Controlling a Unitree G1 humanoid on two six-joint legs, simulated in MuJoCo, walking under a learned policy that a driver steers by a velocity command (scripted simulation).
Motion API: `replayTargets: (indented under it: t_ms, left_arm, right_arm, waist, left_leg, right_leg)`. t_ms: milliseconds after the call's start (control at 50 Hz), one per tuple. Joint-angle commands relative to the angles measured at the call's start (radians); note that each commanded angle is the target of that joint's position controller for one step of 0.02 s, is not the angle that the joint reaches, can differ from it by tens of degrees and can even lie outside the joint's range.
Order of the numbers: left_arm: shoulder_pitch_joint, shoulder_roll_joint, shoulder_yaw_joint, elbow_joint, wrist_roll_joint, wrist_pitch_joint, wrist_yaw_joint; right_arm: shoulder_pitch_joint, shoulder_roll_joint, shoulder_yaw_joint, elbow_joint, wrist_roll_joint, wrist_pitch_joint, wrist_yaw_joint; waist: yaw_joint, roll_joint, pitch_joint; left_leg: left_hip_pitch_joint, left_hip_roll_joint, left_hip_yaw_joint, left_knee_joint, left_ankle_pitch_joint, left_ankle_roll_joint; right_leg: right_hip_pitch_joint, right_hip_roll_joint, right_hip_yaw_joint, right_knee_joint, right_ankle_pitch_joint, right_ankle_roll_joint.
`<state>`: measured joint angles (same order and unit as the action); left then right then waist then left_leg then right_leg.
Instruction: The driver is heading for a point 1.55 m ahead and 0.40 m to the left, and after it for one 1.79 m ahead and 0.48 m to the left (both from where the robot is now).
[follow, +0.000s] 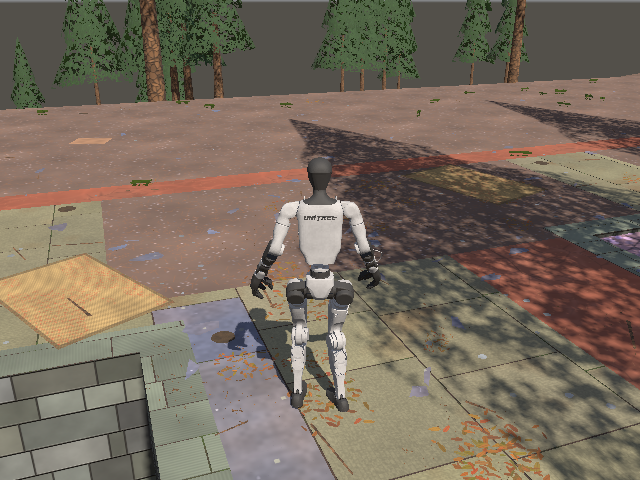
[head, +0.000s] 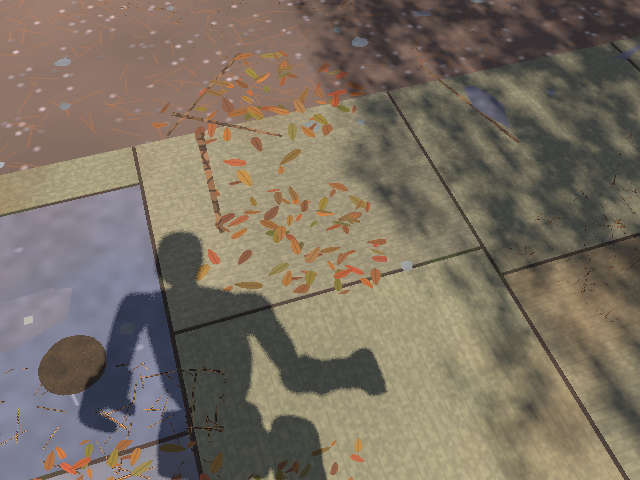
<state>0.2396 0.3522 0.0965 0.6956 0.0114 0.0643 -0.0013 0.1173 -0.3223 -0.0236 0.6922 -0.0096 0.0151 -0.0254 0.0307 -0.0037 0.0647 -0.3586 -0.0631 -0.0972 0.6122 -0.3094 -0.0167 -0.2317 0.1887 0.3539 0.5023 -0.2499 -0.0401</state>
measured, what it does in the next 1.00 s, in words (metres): walks ahead, turning left: left foot, then right foot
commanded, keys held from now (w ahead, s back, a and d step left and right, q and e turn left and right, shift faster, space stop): w+q+shift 0.68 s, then w+shift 0.02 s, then w+e+shift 0.30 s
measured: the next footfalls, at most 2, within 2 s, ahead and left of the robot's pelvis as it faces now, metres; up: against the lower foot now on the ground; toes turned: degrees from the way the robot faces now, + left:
left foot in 0.02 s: +0.07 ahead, +0.10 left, +0.00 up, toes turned -10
right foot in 0.36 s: +0.15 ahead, -0.10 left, +0.00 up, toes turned +15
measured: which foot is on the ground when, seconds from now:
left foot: up 0.00-0.00, down 0.02-0.36, up 0.38-0.78, down 0.80-1.00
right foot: down 0.00-0.02, up 0.04-0.34, down 0.36-0.80, up 0.82-1.00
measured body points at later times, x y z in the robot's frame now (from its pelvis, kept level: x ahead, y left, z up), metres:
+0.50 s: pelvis +0.13 +0.01 +0.00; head +0.16 +0.02 +0.45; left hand +0.20 +0.31 -0.10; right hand +0.31 -0.24 -0.11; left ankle +0.09 +0.13 -0.67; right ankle +0.11 -0.11 -0.74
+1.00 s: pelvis +0.46 +0.25 -0.01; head +0.48 +0.26 +0.44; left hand +0.37 +0.50 -0.14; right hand +0.64 +0.04 -0.13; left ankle +0.40 +0.27 -0.74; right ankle +0.52 +0.10 -0.63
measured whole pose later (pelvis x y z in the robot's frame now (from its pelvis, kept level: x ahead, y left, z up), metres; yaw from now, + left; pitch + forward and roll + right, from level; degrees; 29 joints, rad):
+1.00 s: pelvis +0.46 +0.25 -0.01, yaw +27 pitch +0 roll +1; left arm 0.34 0.25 0.02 0.85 0.01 -0.03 -0.03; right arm 0.32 -0.26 -0.03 0.84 -0.04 -0.08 0.02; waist 0.03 -0.02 0.04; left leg -0.14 -0.08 0.16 0.45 -0.30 0.10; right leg -0.58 -0.11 0.05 1.29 -0.21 -0.08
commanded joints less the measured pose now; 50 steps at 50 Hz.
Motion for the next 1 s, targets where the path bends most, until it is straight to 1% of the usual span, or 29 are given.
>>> replayTargets:
  t_ms: [20,40,60,80,100,120,160,200,280,340,360,380,400,420,460,500,580,660,700,740,780,800,820,840,860,880,900,940,1000]
  left_arm:
    - [0.018,0.048,-0.008,-0.045,-0.003,-0.016,0.015]
    - [0.095,-0.031,-0.034,-0.026,0.014,-0.02,0.011]
    - [0.045,0.057,-0.017,-0.05,0.022,-0.022,0.009]
    - [0.005,0.109,-0.008,-0.057,0.046,-0.032,0.009]
    - [-0.046,0.131,-0.005,-0.052,0.046,-0.048,0.001]
    - [-0.07,0.116,-0.012,-0.048,0.042,-0.064,-0.009]
    - [-0.091,0.075,-0.027,-0.044,0.056,-0.086,-0.029]
    - [-0.145,0.046,-0.041,-0.064,0.046,-0.094,-0.032]
    - [-0.204,0.021,-0.059,-0.092,0.007,-0.105,-0.012]
    - [-0.076,0.035,-0.052,-0.053,-0.018,-0.115,0.027]
    - [0.015,0.092,-0.035,-0.032,-0.008,-0.125,0.046]
    - [0.096,0.158,-0.018,-0.031,0.01,-0.134,0.06]
    - [0.061,0.251,0.008,-0.032,0.034,-0.126,0.066]
    - [0.021,0.176,-0.001,-0.034,0.042,-0.127,0.056]
    - [0.012,0.084,-0.03,-0.038,0.035,-0.142,0.034]
    - [0.06,0.076,-0.035,-0.008,0.028,-0.153,0.028]
    - [0.132,0.052,-0.038,0.043,0.025,-0.177,0.003]
    - [0.152,0.038,-0.041,0.086,0.027,-0.193,0.004]
    - [0.185,0.054,-0.04,0.112,0.029,-0.192,0.009]
    - [0.236,0.099,-0.04,0.15,0.03,-0.187,0.018]
    - [0.202,0.194,-0.024,0.16,0.032,-0.158,0.027]
    - [0.156,0.192,-0.026,0.15,0.019,-0.153,0.027]
    - [0.252,-0.006,-0.068,0.113,0.01,-0.154,-0.001]
    - [0.24,0.034,-0.061,0.077,-0.043,-0.17,0.001]
    - [0.067,0.099,-0.041,0.047,-0.045,-0.173,0.008]
    - [0.081,0.056,-0.051,0.048,-0.042,-0.174,0.002]
    - [0.1,0.039,-0.055,0.078,-0.027,-0.162,-0.005]
    - [0.197,-0.006,-0.058,0.13,0.0,-0.11,-0.025]
    - [0.11,-0.04,-0.054,0.121,0.0,-0.074,-0.045]
  right_arm:
    - [0.082,-0.067,-0.014,-0.03,-0.016,-0.023,-0.01]
    - [0.093,-0.102,-0.011,-0.033,-0.034,-0.023,-0.009]
    - [0.182,-0.228,-0.046,0.018,-0.045,-0.011,0.009]
    - [0.152,-0.209,-0.053,0.031,-0.024,-0.008,0.028]
    - [0.129,-0.157,-0.044,0.028,-0.003,-0.009,0.041]
    - [0.136,-0.146,-0.044,0.035,-0.003,-0.015,0.049]
    - [0.179,-0.143,-0.048,0.062,0.0,-0.031,0.044]
    - [0.208,-0.146,-0.057,0.079,0.01,-0.039,0.043]
    - [0.183,-0.158,-0.081,0.066,0.005,-0.033,0.047]
    - [0.105,-0.133,-0.086,0.037,0.0,-0.024,0.051]
    - [0.089,-0.105,-0.083,0.025,0.013,-0.036,0.05]
    - [0.123,-0.023,-0.061,0.008,0.034,-0.052,0.047]
    - [0.07,0.001,-0.041,-0.05,0.038,-0.06,0.045]
    - [0.005,-0.063,-0.047,-0.064,0.011,-0.053,0.046]
    - [0.047,-0.073,-0.056,-0.036,-0.017,-0.041,0.074]
    - [0.034,-0.064,-0.055,-0.043,-0.029,-0.026,0.102]
    - [-0.088,-0.05,-0.042,-0.103,-0.024,-0.016,0.123]
    - [-0.22,-0.034,-0.019,-0.157,-0.026,-0.015,0.144]
    - [-0.261,-0.003,0.001,-0.173,-0.026,-0.018,0.148]
    - [-0.193,0.002,0.007,-0.146,-0.032,-0.023,0.13]
    - [0.148,-0.095,-0.035,-0.046,-0.038,-0.028,0.095]
    - [0.336,-0.162,-0.066,0.014,-0.046,-0.032,0.073]
    - [0.311,-0.262,-0.087,0.027,-0.068,-0.04,0.052]
    - [0.376,-0.288,-0.096,-0.003,-0.054,-0.047,0.046]
    - [0.328,-0.238,-0.093,0.034,-0.054,-0.054,0.037]
    - [0.272,-0.186,-0.078,0.06,-0.048,-0.068,0.033]
    - [0.205,-0.124,-0.063,0.059,-0.052,-0.082,0.037]
    - [0.173,-0.051,-0.038,0.071,-0.036,-0.106,0.037]
    - [0.186,-0.02,-0.032,0.113,-0.007,-0.14,0.045]
  waist:
    - [-0.034,-0.05,-0.179]
    - [-0.015,0.172,-0.188]
    - [-0.051,0.244,-0.103]
    - [-0.026,0.197,0.02]
    - [-0.027,0.141,0.058]
    - [-0.032,0.13,0.041]
    - [-0.043,0.149,-0.016]
    - [-0.053,0.157,-0.024]
    - [-0.048,0.171,-0.022]
    - [0.027,0.105,-0.045]
    - [0.065,0.059,-0.091]
    - [0.086,-0.118,-0.187]
    - [0.079,-0.234,-0.17]
    - [0.062,-0.098,-0.112]
    - [0.03,-0.054,-0.073]
    - [0.028,-0.083,-0.034]
    - [0.032,-0.088,0.043]
    - [0.028,-0.071,0.117]
    - [0.027,-0.054,0.122]
    - [-0.024,-0.105,0.048]
    - [-0.213,-0.159,-0.147]
    - [-0.323,-0.131,-0.227]
    - [-0.173,0.154,-0.34]
    - [-0.22,0.128,-0.584]
    - [-0.219,-0.004,-0.38]
    - [-0.144,0.005,-0.188]
    - [-0.093,-0.046,-0.105]
    - [-0.016,0.028,-0.052]
    - [0.004,0.031,0.052]
  left_leg:
    - [0.299,0.071,-0.055,-0.266,0.046,0.05]
    - [0.358,0.268,-0.328,-0.368,-0.265,0.098]
    - [0.285,0.344,-0.657,-0.509,-0.609,0.216]
    - [0.219,0.358,-0.707,-0.531,-0.663,0.25]
    - [0.177,0.309,-0.63,-0.508,-0.555,0.233]
    - [0.165,0.253,-0.537,-0.494,-0.417,0.205]
    - [0.166,0.166,-0.436,-0.477,-0.26,0.183]
    - [0.164,0.13,-0.429,-0.466,-0.226,0.193]
    - [0.109,0.1,-0.469,-0.416,-0.197,0.209]
    - [-0.11,0.04,-0.436,-0.302,-0.167,0.145]
    - [-0.3,-0.001,-0.366,-0.186,-0.196,0.097]
    - [-0.413,-0.054,-0.211,0.105,-0.28,0.075]
    - [-0.562,-0.044,-0.07,0.3,-0.173,0.071]
    - [-0.586,0.074,-0.045,0.411,-0.079,0.073]
    - [-0.571,0.089,-0.02,0.497,-0.003,0.063]
    - [-0.6,0.119,0.031,0.599,0.053,0.06]
    - [-0.651,0.149,0.057,0.646,0.155,0.064]
    - [-0.541,0.151,0.166,0.405,0.237,0.091]
    - [-0.394,0.11,0.248,0.246,0.21,0.142]
    - [-0.157,0.002,0.287,0.179,0.146,0.195]
    - [0.228,-0.067,0.22,0.11,-0.011,0.236]
    - [0.524,-0.017,0.124,-0.016,0.027,0.256]
    - [0.846,0.32,-0.26,-0.042,-0.212,0.268]
    - [0.916,0.512,-0.7,-0.207,-0.244,0.314]
    - [0.745,0.432,-0.535,-0.27,-0.173,0.254]
    - [0.535,0.419,-0.401,-0.302,-0.067,0.242]
    - [0.383,0.377,-0.294,-0.338,-0.016,0.21]
    - [0.199,0.326,-0.125,-0.418,0.002,0.175]
    - [0.168,0.247,0.086,-0.506,0.159,0.091]
  right_leg:
    - [-0.047,-0.183,0.118,-0.009,0.037,-0.034]
    - [-0.135,-0.067,-0.027,0.209,-0.347,-0.009]
    - [-0.302,0.031,-0.152,0.333,-0.416,-0.01]
    - [-0.38,-0.073,-0.204,0.422,-0.33,-0.002]
    - [-0.369,-0.116,-0.237,0.422,-0.233,0.014]
    - [-0.329,-0.131,-0.256,0.408,-0.166,0.035]
    - [-0.255,-0.129,-0.291,0.4,-0.091,0.062]
    - [-0.241,-0.12,-0.308,0.33,-0.083,0.076]
    - [-0.135,-0.089,-0.305,0.08,-0.153,0.085]
    - [0.237,-0.113,-0.312,-0.194,0.044,0.055]
    - [0.483,-0.204,-0.259,-0.174,0.035,0.035]
    - [0.627,-0.447,-0.044,-0.228,-0.221,-0.004]
    - [0.536,-0.649,0.278,-0.323,-0.499,-0.103]
    - [0.443,-0.645,0.251,-0.303,-0.502,-0.131]
    - [0.373,-0.531,0.051,-0.321,-0.361,-0.09]
    - [0.335,-0.469,-0.11,-0.355,-0.225,-0.066]
    - [0.279,-0.427,-0.317,-0.395,0.001,-0.049]
    - [0.22,-0.397,-0.506,-0.443,0.233,-0.028]
    - [0.217,-0.396,-0.581,-0.419,0.563,-0.013]
    - [0.245,-0.447,-0.576,-0.313,1.175,-0.032]
    - [0.224,-0.49,-0.553,0.099,1.372,-0.067]
    - [0.045,-0.451,-0.561,0.42,1.181,-0.068]
    - [-0.337,-0.278,-0.498,0.857,-0.153,-0.044]
    - [-0.449,-0.157,-0.239,1.084,-0.235,-0.059]
    - [-0.528,-0.213,-0.211,1.064,-0.074,-0.068]
    - [-0.519,-0.261,-0.258,0.983,-0.013,-0.062]
    - [-0.464,-0.307,-0.261,0.901,0.014,-0.057]
    - [-0.347,-0.333,-0.264,0.852,0.026,-0.041]
    - [-0.451,-0.339,-0.287,0.779,0.107,-0.037]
